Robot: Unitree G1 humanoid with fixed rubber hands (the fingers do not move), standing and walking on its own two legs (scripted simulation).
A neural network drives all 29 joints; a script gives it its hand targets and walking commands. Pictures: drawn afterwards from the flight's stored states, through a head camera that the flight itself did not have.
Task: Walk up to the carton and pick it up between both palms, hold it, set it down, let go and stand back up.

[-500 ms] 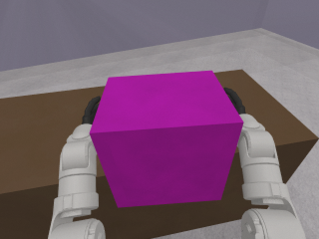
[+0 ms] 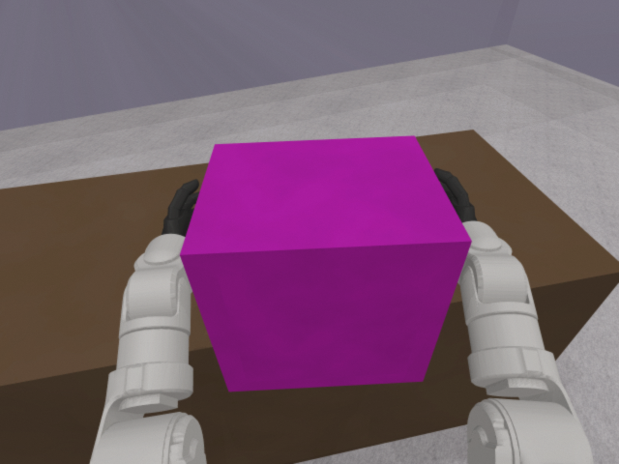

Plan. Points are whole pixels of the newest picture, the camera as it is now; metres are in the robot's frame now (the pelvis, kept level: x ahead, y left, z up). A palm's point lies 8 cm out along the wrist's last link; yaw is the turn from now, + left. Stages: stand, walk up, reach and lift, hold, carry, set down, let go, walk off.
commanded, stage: hold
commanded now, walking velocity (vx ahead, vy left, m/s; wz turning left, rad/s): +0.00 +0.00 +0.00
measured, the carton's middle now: (320, 265) +0.36 +0.00 +0.12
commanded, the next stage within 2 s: none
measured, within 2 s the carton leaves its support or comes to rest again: neither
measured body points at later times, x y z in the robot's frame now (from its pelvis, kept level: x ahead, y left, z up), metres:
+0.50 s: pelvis +0.00 -0.01 +0.00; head -0.01 -0.01 +0.45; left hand +0.36 +0.17 +0.17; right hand +0.36 -0.18 +0.17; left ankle +0.02 +0.12 -0.76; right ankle +0.01 -0.13 -0.76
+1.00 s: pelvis -0.02 +0.00 +0.00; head -0.06 +0.00 +0.45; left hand +0.36 +0.17 +0.18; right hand +0.36 -0.18 +0.18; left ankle +0.02 +0.12 -0.76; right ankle +0.01 -0.13 -0.76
